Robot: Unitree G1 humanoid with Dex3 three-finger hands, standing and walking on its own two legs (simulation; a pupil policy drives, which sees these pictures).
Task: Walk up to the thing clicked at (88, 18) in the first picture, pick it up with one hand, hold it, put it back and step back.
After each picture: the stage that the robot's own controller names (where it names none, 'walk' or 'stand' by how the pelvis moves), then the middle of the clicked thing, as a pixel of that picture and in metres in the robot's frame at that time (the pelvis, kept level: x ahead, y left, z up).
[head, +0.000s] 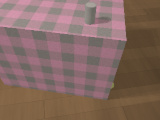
stand; (90, 13) +0.87 -0.07 -0.02
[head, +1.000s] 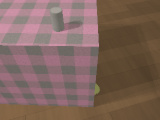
walk; (57, 19) +0.77 +0.15 +0.01
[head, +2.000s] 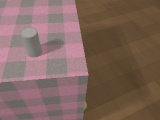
stand; (31, 42) +0.55 +0.20 +0.02
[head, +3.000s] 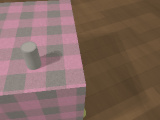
stand; (31, 56) +0.53 +0.21 -0.02
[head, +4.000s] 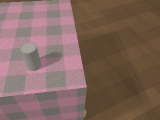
stand; (31, 57) +0.52 +0.21 -0.02
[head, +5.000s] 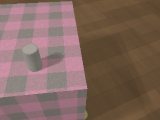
stand; (32, 58) +0.52 +0.21 -0.02
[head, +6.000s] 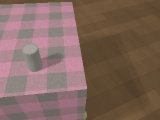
stand; (32, 58) +0.52 +0.21 -0.02
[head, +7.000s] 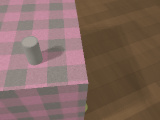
rise first; (32, 51) +0.53 +0.20 -0.02
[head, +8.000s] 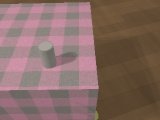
rise first; (47, 55) +0.53 +0.18 -0.02
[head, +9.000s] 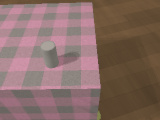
go down; (50, 54) +0.53 +0.18 -0.02
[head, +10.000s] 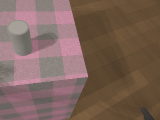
go down; (20, 39) +0.51 +0.16 +0.02
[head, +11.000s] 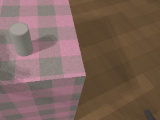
approach; (21, 40) +0.53 +0.17 +0.02
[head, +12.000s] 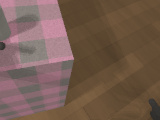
close in; out of the picture +0.55 +0.19 +0.06
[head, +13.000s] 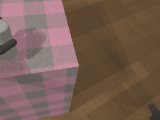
lift; (2, 40) +0.49 +0.20 +0.05
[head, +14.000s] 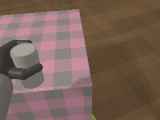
lift; (28, 66) +0.33 +0.15 +0.18
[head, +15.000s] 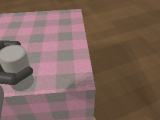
hold; (17, 68) +0.32 +0.18 +0.17
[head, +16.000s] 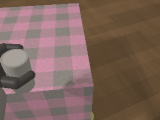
hold; (19, 72) +0.32 +0.18 +0.15
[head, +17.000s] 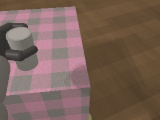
crouch; (23, 49) +0.39 +0.16 +0.18
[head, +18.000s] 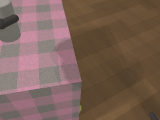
lower; (4, 20) +0.49 +0.18 +0.19
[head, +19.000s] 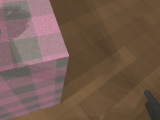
lower; out of the picture +0.54 +0.19 +0.07
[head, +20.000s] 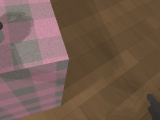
lower; out of the picture +0.53 +0.19 +0.07
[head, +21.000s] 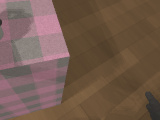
lower; out of the picture +0.54 +0.19 +0.07
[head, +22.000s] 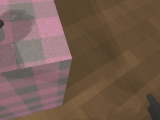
lower; out of the picture +0.53 +0.19 +0.07
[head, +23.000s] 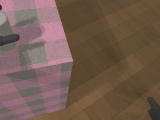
open; (1, 32) +0.51 +0.17 +0.06
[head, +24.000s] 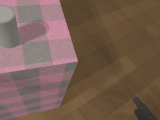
sink last; (5, 28) +0.51 +0.16 +0.06
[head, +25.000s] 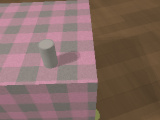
sink last; (48, 54) +0.52 +0.17 +0.03
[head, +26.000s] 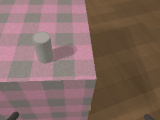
stand; (43, 48) +0.50 +0.16 +0.03
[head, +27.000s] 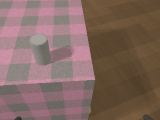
stand; (40, 50) +0.50 +0.16 +0.04
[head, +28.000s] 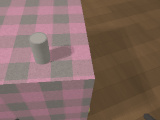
stand; (40, 48) +0.50 +0.16 +0.04
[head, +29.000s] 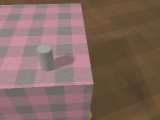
stand; (46, 57) +0.53 +0.16 -0.01
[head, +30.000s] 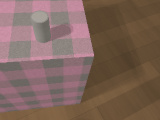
walk; (41, 27) +0.57 +0.14 -0.01
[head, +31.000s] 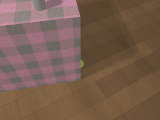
walk; out of the picture +0.83 +0.23 +0.01
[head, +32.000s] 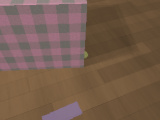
stand; out of the picture +1.11 +0.18 +0.00
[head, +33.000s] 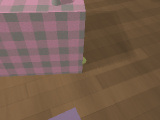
stand; out of the picture +1.10 +0.16 -0.02
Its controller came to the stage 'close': yes
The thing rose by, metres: 0.21
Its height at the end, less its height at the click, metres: +0.00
